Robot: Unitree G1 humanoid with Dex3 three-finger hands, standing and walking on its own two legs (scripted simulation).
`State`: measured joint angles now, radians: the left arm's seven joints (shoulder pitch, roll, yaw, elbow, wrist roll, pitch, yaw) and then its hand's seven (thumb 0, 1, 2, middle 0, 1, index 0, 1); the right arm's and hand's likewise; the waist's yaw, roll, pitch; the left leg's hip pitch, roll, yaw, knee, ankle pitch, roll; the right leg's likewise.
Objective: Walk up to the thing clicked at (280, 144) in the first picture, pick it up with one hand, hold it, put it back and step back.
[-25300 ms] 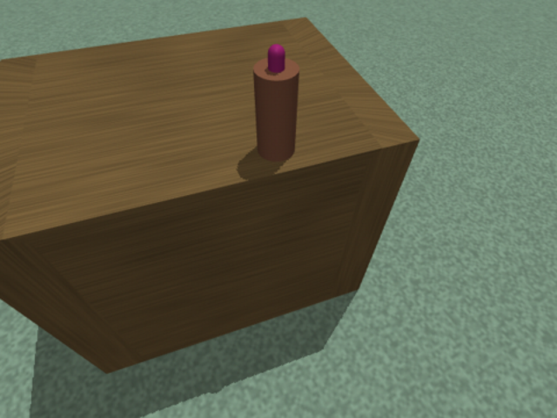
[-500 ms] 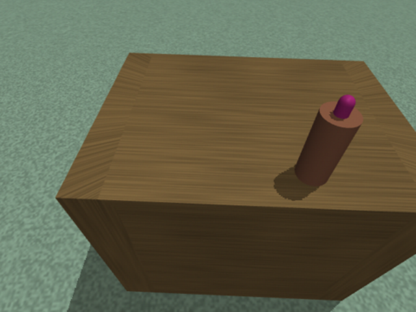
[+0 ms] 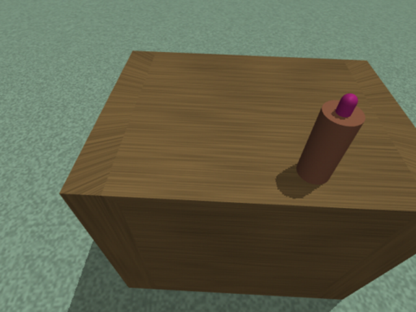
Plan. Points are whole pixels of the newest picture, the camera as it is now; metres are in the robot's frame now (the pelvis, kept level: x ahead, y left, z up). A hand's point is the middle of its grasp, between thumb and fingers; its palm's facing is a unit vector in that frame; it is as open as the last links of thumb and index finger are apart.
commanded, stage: home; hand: right
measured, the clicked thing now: (329, 138) +0.46 -0.24 +0.08
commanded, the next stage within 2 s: stand in 0.78 s
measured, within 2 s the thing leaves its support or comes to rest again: neither
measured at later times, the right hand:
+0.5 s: hand out of the picture +0.08 -0.25 -0.16, palm faces -0.07 +0.93 -0.36, open 17.2 cm
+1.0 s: hand out of the picture +0.10 -0.25 -0.15, palm faces -0.07 +0.93 -0.36, open 16.6 cm
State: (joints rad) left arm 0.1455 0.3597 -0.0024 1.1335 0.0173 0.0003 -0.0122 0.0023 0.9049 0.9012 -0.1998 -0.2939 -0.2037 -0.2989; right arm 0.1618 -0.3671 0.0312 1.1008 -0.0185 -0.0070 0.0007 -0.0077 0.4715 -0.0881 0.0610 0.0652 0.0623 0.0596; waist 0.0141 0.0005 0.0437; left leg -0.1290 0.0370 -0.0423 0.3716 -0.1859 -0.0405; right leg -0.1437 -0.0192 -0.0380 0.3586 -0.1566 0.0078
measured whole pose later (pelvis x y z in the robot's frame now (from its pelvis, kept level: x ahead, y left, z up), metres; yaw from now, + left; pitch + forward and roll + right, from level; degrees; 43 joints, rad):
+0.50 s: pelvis +0.01 +0.01 +0.00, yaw +0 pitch -2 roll +0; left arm 0.12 0.36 0.00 1.14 0.01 0.00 -0.01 0.00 0.91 0.90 -0.20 -0.29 -0.20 -0.30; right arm 0.14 -0.36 0.02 1.11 -0.02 0.00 0.00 -0.01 0.48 -0.09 0.06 0.06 0.06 0.06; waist 0.01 0.00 0.06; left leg -0.12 0.03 -0.04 0.36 -0.20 -0.03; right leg -0.13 -0.03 -0.04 0.34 -0.17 0.02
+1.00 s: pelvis +0.02 +0.01 +0.00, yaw +1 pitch -2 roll +0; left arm 0.11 0.35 0.00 1.13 0.01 0.00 -0.01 0.00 0.91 0.90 -0.20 -0.29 -0.20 -0.30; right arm 0.12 -0.36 0.01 1.11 -0.02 -0.01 0.00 -0.01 0.42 -0.15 0.10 0.12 0.10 0.12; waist 0.01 0.01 0.05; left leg -0.10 0.02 -0.05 0.34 -0.20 -0.03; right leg -0.11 -0.04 -0.05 0.33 -0.18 0.02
